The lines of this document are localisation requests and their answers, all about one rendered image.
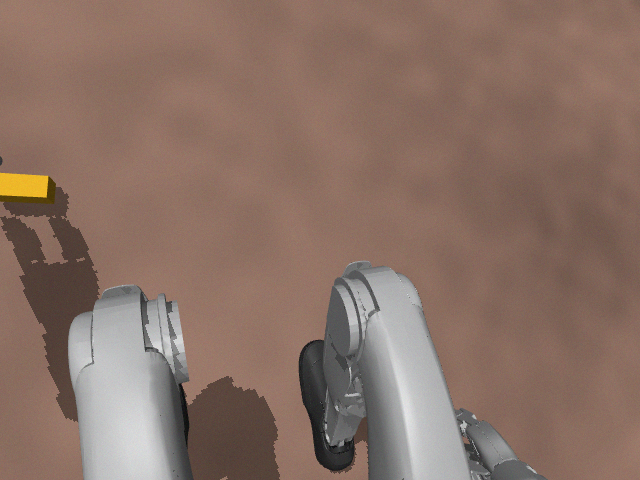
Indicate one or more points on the right robot hand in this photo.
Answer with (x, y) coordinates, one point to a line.
(487, 448)

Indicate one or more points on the right robot foot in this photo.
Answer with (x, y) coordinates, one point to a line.
(313, 390)

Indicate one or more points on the small box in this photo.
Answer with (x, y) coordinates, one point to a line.
(27, 188)

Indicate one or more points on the right robot arm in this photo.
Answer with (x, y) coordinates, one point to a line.
(515, 470)

